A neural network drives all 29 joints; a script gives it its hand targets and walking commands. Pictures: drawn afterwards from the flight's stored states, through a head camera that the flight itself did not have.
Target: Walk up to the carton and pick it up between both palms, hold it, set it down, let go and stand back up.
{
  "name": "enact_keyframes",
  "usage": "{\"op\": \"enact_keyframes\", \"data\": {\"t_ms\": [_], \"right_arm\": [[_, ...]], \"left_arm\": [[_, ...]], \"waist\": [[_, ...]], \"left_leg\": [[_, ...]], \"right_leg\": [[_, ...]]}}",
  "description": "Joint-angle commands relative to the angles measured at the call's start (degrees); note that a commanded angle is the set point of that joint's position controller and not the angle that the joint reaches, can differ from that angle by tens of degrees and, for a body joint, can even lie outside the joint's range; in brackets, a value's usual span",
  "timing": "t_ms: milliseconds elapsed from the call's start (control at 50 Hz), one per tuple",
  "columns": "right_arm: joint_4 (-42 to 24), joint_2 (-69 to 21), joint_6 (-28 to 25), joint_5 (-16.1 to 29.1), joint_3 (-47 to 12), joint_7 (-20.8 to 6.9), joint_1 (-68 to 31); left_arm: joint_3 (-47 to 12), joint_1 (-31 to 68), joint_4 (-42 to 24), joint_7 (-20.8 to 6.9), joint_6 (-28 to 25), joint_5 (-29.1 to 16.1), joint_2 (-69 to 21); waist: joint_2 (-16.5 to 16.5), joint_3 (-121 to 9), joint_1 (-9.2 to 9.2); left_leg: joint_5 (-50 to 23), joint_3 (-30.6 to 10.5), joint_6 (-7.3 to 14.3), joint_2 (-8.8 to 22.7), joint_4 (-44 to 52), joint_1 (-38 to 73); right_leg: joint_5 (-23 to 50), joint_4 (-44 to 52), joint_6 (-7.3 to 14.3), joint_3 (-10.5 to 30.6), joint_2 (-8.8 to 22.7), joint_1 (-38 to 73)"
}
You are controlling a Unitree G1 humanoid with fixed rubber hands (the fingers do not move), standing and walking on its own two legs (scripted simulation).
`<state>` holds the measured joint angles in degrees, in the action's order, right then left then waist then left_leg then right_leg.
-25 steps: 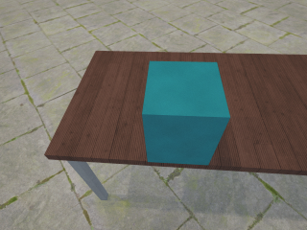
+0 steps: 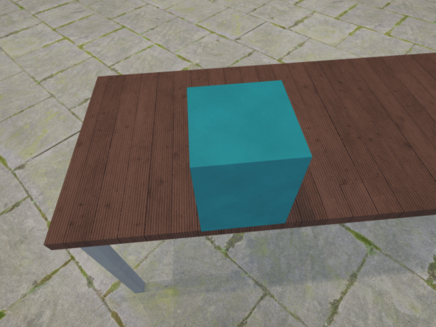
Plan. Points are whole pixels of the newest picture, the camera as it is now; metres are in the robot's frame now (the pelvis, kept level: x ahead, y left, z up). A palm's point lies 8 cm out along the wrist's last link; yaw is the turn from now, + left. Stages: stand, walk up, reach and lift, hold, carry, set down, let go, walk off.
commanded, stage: walk up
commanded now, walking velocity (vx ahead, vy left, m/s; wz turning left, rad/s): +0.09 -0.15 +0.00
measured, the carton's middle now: (239, 159) +0.45 -0.06 +0.00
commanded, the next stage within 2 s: stand in 0.90 s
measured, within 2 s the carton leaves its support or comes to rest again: neither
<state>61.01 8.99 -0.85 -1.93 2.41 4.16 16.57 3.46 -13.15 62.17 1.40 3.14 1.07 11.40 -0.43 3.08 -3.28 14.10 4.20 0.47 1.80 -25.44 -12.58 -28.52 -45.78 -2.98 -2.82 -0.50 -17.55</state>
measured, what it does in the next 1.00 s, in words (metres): steps on the spot: right foot, then left foot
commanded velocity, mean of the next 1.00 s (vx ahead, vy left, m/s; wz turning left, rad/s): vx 0.01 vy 0.00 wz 0.00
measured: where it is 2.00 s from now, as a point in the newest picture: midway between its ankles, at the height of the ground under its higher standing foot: outside the picture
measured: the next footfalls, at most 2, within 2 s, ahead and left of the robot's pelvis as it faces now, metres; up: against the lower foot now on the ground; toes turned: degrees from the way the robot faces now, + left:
right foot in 0.14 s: +0.03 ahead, -0.18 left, +0.00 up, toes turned +2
left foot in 0.44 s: +0.02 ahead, +0.05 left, +0.00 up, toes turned -1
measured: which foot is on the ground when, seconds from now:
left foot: down 0.00-0.14, up 0.16-0.42, down 0.44-1.00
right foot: up 0.00-0.12, down 0.14-1.00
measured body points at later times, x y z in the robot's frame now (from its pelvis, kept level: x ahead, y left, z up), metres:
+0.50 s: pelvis +0.00 -0.07 +0.00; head +0.01 -0.08 +0.45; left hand +0.03 +0.15 -0.16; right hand +0.02 -0.29 -0.17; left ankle -0.01 +0.05 -0.74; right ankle -0.01 -0.18 -0.74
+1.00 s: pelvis +0.01 -0.05 +0.00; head +0.02 -0.06 +0.45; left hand -0.02 +0.16 -0.16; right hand -0.01 -0.26 -0.16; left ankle -0.01 +0.05 -0.74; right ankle -0.01 -0.18 -0.74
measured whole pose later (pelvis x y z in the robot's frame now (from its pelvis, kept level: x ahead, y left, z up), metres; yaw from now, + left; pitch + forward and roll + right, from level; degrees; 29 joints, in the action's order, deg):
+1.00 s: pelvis +0.01 -0.05 +0.00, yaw +2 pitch -2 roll +0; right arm 66.9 7.2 -1.1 -0.4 0.2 2.1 16.4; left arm 0.4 -16.2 66.8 2.0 -0.4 0.5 7.0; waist -0.5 3.2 0.2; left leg 12.6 3.2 1.0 -0.2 -20.1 -5.7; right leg -12.7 -20.5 -1.0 -3.5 2.2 -5.8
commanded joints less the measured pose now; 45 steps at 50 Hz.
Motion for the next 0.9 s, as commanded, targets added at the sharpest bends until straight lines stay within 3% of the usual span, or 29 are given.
{"op": "enact_keyframes", "data": {"t_ms": [0,20,40,60,80,120,140,160,180,220,260,300,320,340,400,420,460,480,540,560,640,700,740,760,780,800,840,860,880], "right_arm": [[0.8,11.4,0.1,-0.3,2.9,0.2,5.9],[0.1,10.6,0.2,-0.3,2.9,-0.4,4.0],[-0.1,8.0,0.0,-0.2,2.0,-1.0,0.6],[0.7,6.0,0.0,0.5,1.4,-1.5,0.6],[1.7,4.1,0.1,0.9,0.8,-1.9,1.6],[0.8,1.8,0.5,1.3,-0.5,-2.7,7.7],[0.8,2.4,1.4,1.5,0.2,-2.6,8.1],[0.9,5.0,1.9,1.7,0.3,-2.5,5.6],[1.1,6.6,2.0,1.6,0.8,-2.7,3.3],[2.4,5.1,2.2,1.4,0.7,-3.1,5.0],[2.9,3.2,2.3,0.9,0.5,-3.1,6.8],[2.3,3.7,2.2,0.9,0.2,-2.5,5.6],[2.6,3.4,2.3,1.3,-0.1,-2.3,6.1],[2.4,3.3,2.1,1.1,-0.3,-2.3,5.7],[3.4,3.7,1.6,1.3,-0.8,-2.1,7.4],[3.4,5.1,1.1,0.8,-0.4,-1.9,6.5],[4.2,6.1,0.6,1.2,-0.6,-2.4,3.4],[3.3,5.4,0.6,1.1,-0.9,-2.5,1.8],[3.2,3.1,0.0,1.1,-1.4,-2.0,1.6],[3.7,3.5,-0.2,1.5,-1.2,-1.8,3.2],[4.1,4.0,-0.3,1.6,-1.2,-1.7,2.9],[4.5,3.6,-0.3,1.5,-1.3,-2.0,3.1],[4.4,4.3,-0.4,1.1,-1.2,-1.9,3.0],[4.1,2.9,-0.4,1.2,-1.2,-1.9,3.2],[4.3,3.7,-0.3,1.3,-1.3,-1.9,3.0],[4.3,3.8,-0.3,1.4,-1.4,-1.9,3.8],[4.3,4.0,-0.4,1.4,-1.4,-1.8,3.2],[4.4,3.6,-0.3,1.5,-1.5,-1.9,3.6],[5.2,2.7,-0.4,1.3,-1.5,-1.9,4.9]], "left_arm": [[0.2,0.7,-5.1,-0.8,-1.1,0.1,1.3],[0.1,-0.2,-5.2,-1.1,-1.4,-0.4,0.4],[-0.2,-2.5,-4.1,-1.0,-1.5,-1.0,-0.6],[-0.9,-6.1,-3.1,-1.0,-2.2,-1.2,-2.5],[-0.6,-8.8,-1.9,-0.7,-3.2,-0.8,-0.4],[1.0,-9.0,-2.2,0.0,-4.6,0.3,10.2],[0.5,-7.3,-2.5,0.0,-4.4,0.0,10.1],[-0.2,-3.7,-3.0,0.0,-4.4,0.4,7.4],[-1.1,-2.0,-3.4,0.1,-4.5,0.4,4.3],[-2.4,0.8,-4.4,0.6,-4.7,0.4,2.7],[-2.5,0.2,-3.7,0.7,-5.1,-0.1,2.4],[-2.8,-1.6,-3.0,0.8,-5.3,-0.3,1.3],[-3.0,-1.6,-2.8,0.8,-5.3,-0.2,1.2],[-2.8,-1.2,-2.8,0.8,-5.2,0.0,2.0],[-2.2,1.0,-2.6,0.6,-4.6,-0.3,3.3],[-2.3,-0.8,-2.4,0.5,-4.6,-0.6,2.0],[-2.6,-2.1,-1.8,0.6,-4.1,-1.1,-0.7],[-1.7,-2.7,-1.4,0.8,-4.0,-1.0,1.5],[-1.5,-4.3,0.7,0.4,-4.3,-0.9,3.2],[-1.6,-4.1,0.5,0.4,-4.5,-0.4,2.7],[-2.1,-6.0,1.9,0.3,-4.5,-0.4,0.8],[-1.9,-5.7,2.2,0.8,-4.1,-0.1,1.4],[-2.2,-7.2,2.7,0.7,-3.9,-0.4,0.7],[-2.0,-6.2,2.9,0.9,-4.0,-0.1,1.2],[-2.1,-7.0,3.0,0.7,-3.9,-0.2,1.3],[-2.2,-6.5,2.9,0.8,-3.9,-0.2,0.7],[-2.6,-7.9,3.4,0.8,-3.9,-0.4,-0.6],[-2.5,-7.5,3.8,0.8,-3.9,-0.8,0.5],[-2.4,-6.8,3.6,0.9,-3.9,-0.4,0.8]], "waist": [[-6.3,-1.7,0.54],[-9.5,-3.0,1.68],[-13.3,-2.6,3.85],[-14.3,-3.8,6.02],[-11.4,-4.7,7.38],[9.8,-6.9,3.83],[17.5,-5.0,4.14],[18.3,-0.8,3.52],[12.5,0.1,3.92],[6.8,1.6,2.13],[8.5,0.4,1.63],[9.5,0.0,2.54],[11.7,-1.1,1.88],[10.3,-0.3,2.31],[9.9,0.0,-0.06],[4.9,0.2,1.38],[-5.7,2.2,3.06],[-7.4,3.3,3.33],[-5.9,2.5,3.87],[-2.0,1.3,3.19],[2.2,0.3,3.81],[-2.4,1.5,3.33],[-1.7,0.9,3.52],[1.0,0.4,3.05],[0.3,2.4,3.84],[1.6,2.9,3.11],[-1.0,2.5,3.86],[2.1,3.1,3.6],[0.0,1.5,2.83]], "left_leg": [[-10.6,-16.5,10.0,18.2,8.5,5.6],[-8.0,-13.7,8.4,15.3,8.6,1.3],[-11.6,-10.2,7.0,12.6,6.9,-2.3],[-11.3,-4.9,4.7,7.4,3.9,-4.1],[-7.2,-2.1,2.8,3.9,0.1,-6.9],[15.7,-0.7,-2.3,1.2,-10.6,-14.3],[17.8,-3.5,-1.7,2.4,-11.9,-8.3],[15.3,-5.9,-1.7,4.4,-11.7,-4.9],[14.7,-6.1,-1.2,3.7,-13.3,-5.5],[11.4,-4.1,-1.3,2.8,-14.1,-6.9],[10.0,-3.8,-1.2,2.6,-13.6,-5.3],[8.8,-3.4,-1.1,2.4,-11.7,-2.7],[7.5,-3.7,-1.4,2.8,-10.4,0.1],[6.5,-3.2,-1.3,2.8,-7.4,0.3],[-5.9,-4.0,-1.6,3.6,4.9,6.3],[-9.9,-5.5,-1.6,5.0,6.1,8.5],[-8.7,-8.0,-0.2,5.3,7.3,2.4],[-9.6,-8.1,-0.2,5.3,8.5,0.3],[-13.5,-6.3,-0.3,5.0,9.0,5.2],[-13.3,-6.7,0.2,4.7,9.1,5.1],[-11.4,-6.1,0.7,5.0,9.3,7.0],[-11.0,-6.3,0.9,5.2,9.6,4.4],[-10.1,-6.1,1.1,4.5,9.3,6.6],[-10.4,-6.6,1.3,5.1,9.4,5.7],[-9.5,-6.1,0.9,4.7,9.9,5.3],[-9.9,-6.5,1.0,4.6,9.7,5.2],[-11.2,-6.5,1.5,4.8,9.5,5.3],[-11.1,-6.7,1.5,4.9,9.3,5.6],[-10.7,-6.6,1.3,4.6,9.3,5.6]], "right_leg": [[2.7,3.8,-0.1,3.8,3.7,-7.1],[4.9,9.7,0.0,2.5,3.3,-0.2],[10.5,17.0,0.1,1.7,3.0,4.6],[19.8,26.0,0.8,0.7,2.6,12.2],[25.8,30.5,1.4,1.2,3.5,18.2],[35.9,34.7,5.1,19.2,21.9,21.6],[31.9,34.0,9.0,17.8,22.5,13.1],[34.9,32.7,9.7,15.8,20.0,8.3],[38.8,32.2,9.2,13.1,17.4,9.1],[39.9,31.2,9.2,8.6,14.7,9.3],[45.1,29.6,10.0,7.5,14.3,10.8],[46.3,29.0,10.4,7.7,14.5,9.4],[42.8,29.7,10.5,7.1,13.8,8.4],[41.9,29.1,10.7,7.7,13.8,7.8],[29.8,29.2,8.6,7.3,11.2,4.2],[28.5,28.6,7.6,8.2,10.5,3.5],[20.0,29.7,4.9,4.1,6.1,7.5],[19.9,29.5,5.2,4.5,6.7,10.2],[23.5,29.4,4.8,4.2,6.5,9.1],[26.3,29.2,4.8,4.3,7.3,11.7],[23.8,29.3,4.5,3.4,6.9,10.4],[23.0,29.2,4.3,3.8,7.5,11.2],[22.7,29.5,4.0,3.3,7.3,9.7],[22.7,28.9,4.0,3.3,7.4,10.3],[22.3,28.8,3.8,3.0,7.0,8.7],[22.2,29.3,3.7,3.1,7.1,8.7],[22.3,29.0,3.4,3.3,7.1,8.6],[22.9,29.2,3.5,3.1,7.2,7.9],[22.4,29.1,3.5,3.3,7.1,9.5]]}}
